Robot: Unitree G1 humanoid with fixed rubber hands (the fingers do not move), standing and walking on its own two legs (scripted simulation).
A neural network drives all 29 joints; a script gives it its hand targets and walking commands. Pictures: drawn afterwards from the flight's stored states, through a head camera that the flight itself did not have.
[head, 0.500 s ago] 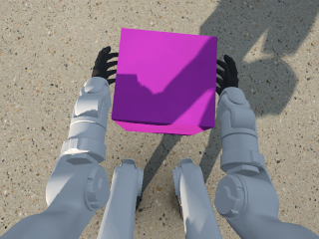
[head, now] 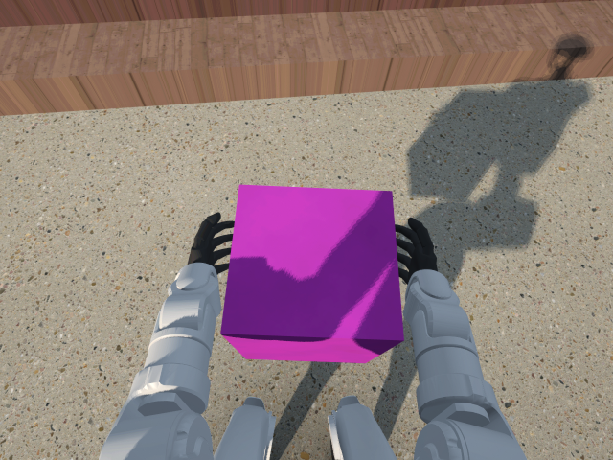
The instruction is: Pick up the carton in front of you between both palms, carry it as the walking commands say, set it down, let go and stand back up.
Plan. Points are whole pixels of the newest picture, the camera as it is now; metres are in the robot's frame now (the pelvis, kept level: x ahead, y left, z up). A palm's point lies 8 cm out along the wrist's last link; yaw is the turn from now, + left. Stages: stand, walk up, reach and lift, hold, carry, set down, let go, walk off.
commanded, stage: reach and lift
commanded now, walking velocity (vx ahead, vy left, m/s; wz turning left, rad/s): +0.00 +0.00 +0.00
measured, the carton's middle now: (310, 285) +0.38 -0.01 -0.10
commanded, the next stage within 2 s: hold in 1.58 s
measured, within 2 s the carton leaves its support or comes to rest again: neither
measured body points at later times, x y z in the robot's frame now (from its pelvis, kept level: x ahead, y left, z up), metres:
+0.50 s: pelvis +0.05 +0.00 +0.11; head +0.03 +0.00 +0.56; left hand +0.35 +0.15 +0.10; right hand +0.35 -0.16 +0.11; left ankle +0.05 +0.13 -0.63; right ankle +0.05 -0.14 -0.63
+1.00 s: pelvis +0.03 +0.00 +0.11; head +0.00 +0.00 +0.56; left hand +0.34 +0.15 +0.13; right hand +0.34 -0.16 +0.13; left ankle +0.05 +0.13 -0.63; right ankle +0.05 -0.14 -0.63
